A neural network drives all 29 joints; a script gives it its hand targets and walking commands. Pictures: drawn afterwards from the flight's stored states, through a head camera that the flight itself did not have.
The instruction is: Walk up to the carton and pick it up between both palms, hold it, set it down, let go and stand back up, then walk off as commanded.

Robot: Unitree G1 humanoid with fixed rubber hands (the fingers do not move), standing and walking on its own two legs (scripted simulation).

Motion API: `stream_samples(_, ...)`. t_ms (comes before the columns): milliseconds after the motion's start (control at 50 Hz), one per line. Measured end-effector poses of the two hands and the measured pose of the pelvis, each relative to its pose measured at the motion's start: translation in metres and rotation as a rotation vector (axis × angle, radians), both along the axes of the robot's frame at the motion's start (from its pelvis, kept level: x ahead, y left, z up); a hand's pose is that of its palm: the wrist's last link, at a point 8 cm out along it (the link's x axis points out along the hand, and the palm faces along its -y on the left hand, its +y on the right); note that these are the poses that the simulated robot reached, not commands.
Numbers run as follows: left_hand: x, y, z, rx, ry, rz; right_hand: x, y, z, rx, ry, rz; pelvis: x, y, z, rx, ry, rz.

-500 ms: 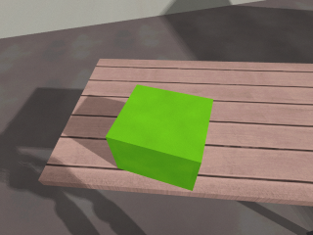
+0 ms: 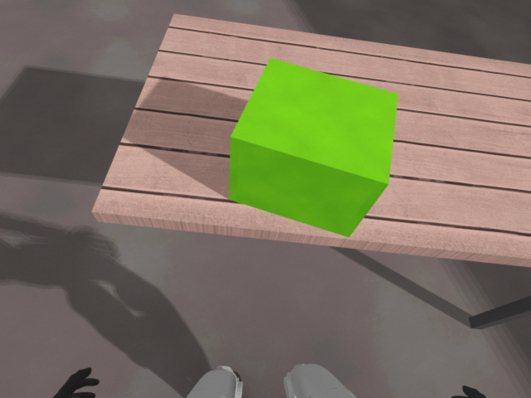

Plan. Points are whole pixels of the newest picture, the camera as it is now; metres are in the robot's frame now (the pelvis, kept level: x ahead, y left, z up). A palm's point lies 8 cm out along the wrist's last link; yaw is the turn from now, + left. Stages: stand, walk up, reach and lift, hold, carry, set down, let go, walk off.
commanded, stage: walk off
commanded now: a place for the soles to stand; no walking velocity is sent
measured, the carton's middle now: (310, 148) +0.53 -0.06 +0.01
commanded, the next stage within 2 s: none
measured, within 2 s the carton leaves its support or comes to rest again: neither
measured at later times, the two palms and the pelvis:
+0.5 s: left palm out of the picture -0.19 +0.25 -0.10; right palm out of the picture -0.10 -0.38 -0.13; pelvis -0.21 -0.08 -0.02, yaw -2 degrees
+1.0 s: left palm out of the picture -0.26 +0.22 -0.09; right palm out of the picture -0.31 -0.42 -0.09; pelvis -0.32 -0.10 +0.01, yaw +3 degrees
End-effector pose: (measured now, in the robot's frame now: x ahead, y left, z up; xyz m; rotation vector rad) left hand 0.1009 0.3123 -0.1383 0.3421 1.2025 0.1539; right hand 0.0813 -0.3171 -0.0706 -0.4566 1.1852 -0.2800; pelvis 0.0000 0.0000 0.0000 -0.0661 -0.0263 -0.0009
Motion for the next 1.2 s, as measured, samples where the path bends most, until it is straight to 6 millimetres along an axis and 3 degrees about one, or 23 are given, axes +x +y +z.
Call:
stream_samples(120,-0.053,-0.001,-0.003,0.016,0.013,0.004,-0.019,-0.002,-0.002,0.012,-0.083,0.021,-0.041,-0.007,-0.006,0.002,-0.031,-0.004)
stream_samples(280,-0.135,-0.019,-0.001,0.045,0.036,-0.007,-0.071,-0.025,-0.019,0.049,-0.145,0.001,-0.105,-0.032,-0.018,0.011,-0.071,-0.029)
stream_samples(420,-0.230,-0.043,0.015,0.128,0.058,0.023,-0.137,-0.058,-0.056,0.122,-0.148,-0.004,-0.181,-0.069,-0.032,0.044,-0.078,-0.038)
stream_samples(520,-0.295,-0.071,0.046,0.133,0.060,0.092,-0.197,-0.068,-0.057,0.166,-0.077,0.003,-0.221,-0.082,-0.010,0.121,-0.070,-0.029)
stream_samples(620,-0.318,-0.083,0.074,0.144,0.018,0.095,-0.268,-0.078,-0.052,0.179,0.003,-0.001,-0.252,-0.088,0.009,0.123,-0.019,-0.020)
stream_samples(720,-0.326,-0.084,0.085,0.130,-0.072,0.087,-0.326,-0.086,-0.038,0.163,0.039,-0.017,-0.271,-0.091,0.019,0.118,0.001,-0.005)
stream_samples(800,-0.332,-0.080,0.075,0.107,-0.123,0.044,-0.357,-0.093,-0.027,0.117,0.001,-0.025,-0.292,-0.089,0.014,0.109,-0.025,0.015)
stream_samples(860,-0.338,-0.075,0.052,0.086,-0.165,0.027,-0.383,-0.096,-0.032,0.078,-0.024,-0.037,-0.311,-0.086,-0.004,0.105,-0.058,0.025)
stream_samples(900,-0.345,-0.081,0.042,0.063,-0.171,0.039,-0.398,-0.096,-0.030,0.077,-0.043,-0.068,-0.315,-0.090,-0.006,0.132,-0.075,0.016)
stream_samples(960,-0.355,-0.092,0.046,0.019,-0.202,0.073,-0.405,-0.098,-0.024,0.077,-0.038,-0.060,-0.314,-0.093,0.002,0.099,-0.062,0.051)
stream_samples(1080,-0.381,-0.101,0.051,0.043,-0.123,0.071,-0.375,-0.112,-0.017,0.090,-0.078,0.003,-0.320,-0.111,0.006,0.069,-0.027,0.052)
stream_samples(1200,-0.391,-0.123,0.048,0.115,-0.086,0.079,-0.351,-0.149,-0.039,0.107,-0.024,0.038,-0.309,-0.144,-0.009,0.080,-0.013,0.060)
